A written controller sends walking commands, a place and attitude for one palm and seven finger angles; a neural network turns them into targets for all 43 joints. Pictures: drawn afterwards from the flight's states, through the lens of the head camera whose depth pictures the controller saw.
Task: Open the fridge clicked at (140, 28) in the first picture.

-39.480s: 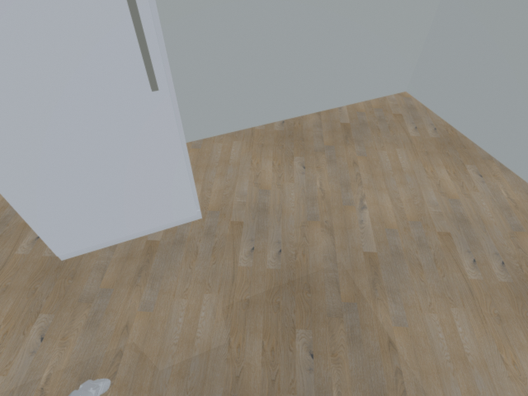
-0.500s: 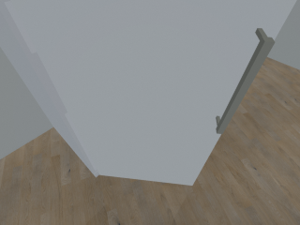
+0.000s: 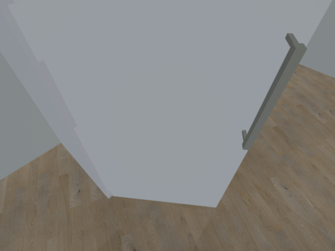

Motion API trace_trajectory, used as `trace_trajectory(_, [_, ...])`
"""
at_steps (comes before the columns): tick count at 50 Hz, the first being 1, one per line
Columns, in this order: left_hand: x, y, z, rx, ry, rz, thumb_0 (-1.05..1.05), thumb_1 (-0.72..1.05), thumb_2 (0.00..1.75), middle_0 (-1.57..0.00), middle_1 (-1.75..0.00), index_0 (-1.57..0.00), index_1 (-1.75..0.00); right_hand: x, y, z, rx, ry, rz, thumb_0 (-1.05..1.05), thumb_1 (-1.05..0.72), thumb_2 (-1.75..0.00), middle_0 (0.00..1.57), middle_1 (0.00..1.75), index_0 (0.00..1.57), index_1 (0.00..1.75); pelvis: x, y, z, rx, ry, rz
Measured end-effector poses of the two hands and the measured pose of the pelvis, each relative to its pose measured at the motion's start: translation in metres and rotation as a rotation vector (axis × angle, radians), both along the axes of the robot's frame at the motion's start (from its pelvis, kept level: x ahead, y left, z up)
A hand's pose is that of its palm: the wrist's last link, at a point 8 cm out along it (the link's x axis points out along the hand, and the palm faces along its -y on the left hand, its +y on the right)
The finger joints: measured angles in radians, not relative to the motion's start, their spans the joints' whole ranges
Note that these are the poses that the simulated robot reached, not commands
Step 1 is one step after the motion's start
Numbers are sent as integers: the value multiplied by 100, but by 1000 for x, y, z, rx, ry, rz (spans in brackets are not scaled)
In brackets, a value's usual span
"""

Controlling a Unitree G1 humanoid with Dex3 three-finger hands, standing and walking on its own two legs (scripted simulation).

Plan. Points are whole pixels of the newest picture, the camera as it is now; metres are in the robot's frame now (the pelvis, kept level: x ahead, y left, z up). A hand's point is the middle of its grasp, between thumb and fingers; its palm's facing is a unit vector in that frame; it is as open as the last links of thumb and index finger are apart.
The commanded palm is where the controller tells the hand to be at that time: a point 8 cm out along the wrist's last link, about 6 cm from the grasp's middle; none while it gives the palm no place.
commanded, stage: raise the hand to about handle height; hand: right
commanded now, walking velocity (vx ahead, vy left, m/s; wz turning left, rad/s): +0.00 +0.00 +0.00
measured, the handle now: (264, 102) +0.43 -0.21 +0.14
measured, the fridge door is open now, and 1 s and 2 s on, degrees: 52 52 52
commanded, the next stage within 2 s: none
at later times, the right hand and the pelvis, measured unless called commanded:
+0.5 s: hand out of the picture +0.13 -0.22 -0.04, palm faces +0.14 +0.99 -0.02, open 8.6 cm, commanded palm +0.12 -0.27 -0.01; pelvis -0.05 +0.02 -0.07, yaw -1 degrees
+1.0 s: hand (305, 229) +0.18 -0.26 +0.04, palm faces +0.09 +0.99 -0.05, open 11.6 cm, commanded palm +0.15 -0.31 +0.06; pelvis -0.04 -0.01 -0.04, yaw -1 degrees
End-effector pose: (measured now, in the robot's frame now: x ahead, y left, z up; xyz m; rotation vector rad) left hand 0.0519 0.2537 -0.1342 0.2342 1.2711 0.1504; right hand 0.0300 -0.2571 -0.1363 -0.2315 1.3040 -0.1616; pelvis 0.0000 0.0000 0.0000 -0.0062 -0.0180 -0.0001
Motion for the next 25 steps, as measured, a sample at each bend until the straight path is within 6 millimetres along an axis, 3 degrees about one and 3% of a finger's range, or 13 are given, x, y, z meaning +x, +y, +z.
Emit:
trace_trajectory(5, [-1, 0, -1, -2, -1, 5, 1, 90, 90, -20, -30, -21, -30, -2, 0, 0, -9, -1, -2, 1, -90, -89, 20, 30, 20, 30, -1, -1, 0, 7, 2, 2])
trace_trajectory(6, [1, 0, 1, 2, -34, 12, 1, 90, 90, -20, -30, -21, -30, 6, -1, 7, -1, -60, -60, 1, -90, -89, 20, 30, 20, 30, -2, -1, -1, 9, 4, -1])
trace_trajectory(12, [40, -5, 19, 22, -411, -3, 1, 90, 90, -20, -30, -21, -30, 110, -8, 125, -50, -926, -82, 2, -86, -87, 21, 33, 20, 33, -14, 1, -12, -1, 41, -32])
trace_trajectory(15, [64, -5, 21, 5, -551, -17, 1, 90, 90, -20, -30, -21, -30, 130, -1, 151, 13, -1217, 20, 1, -82, -86, 21, 36, 20, 36, -25, 5, -27, 3, 110, -22])
trace_trajectory(19, [92, -1, 20, -1, -691, -63, 1, 90, 90, -20, -30, -21, -30, 120, 7, 133, 136, -1323, 168, 0, -74, -82, 21, 41, 21, 41, -40, 11, -54, 5, 167, -12])
trace_trajectory(22, [105, 1, 22, 15, -756, -91, 1, 90, 90, -20, -30, -21, -30, 97, 1, 109, 181, -1252, 124, 1, -68, -80, 22, 45, 22, 45, -45, 14, -67, 10, 178, -16])
trace_trajectory(25, [111, 1, 22, 36, -776, -121, 1, 90, 90, -20, -30, -21, -30, 74, -11, 102, 138, -1224, 39, 1, -61, -77, 23, 49, 22, 49, -46, 16, -73, 24, 174, -25])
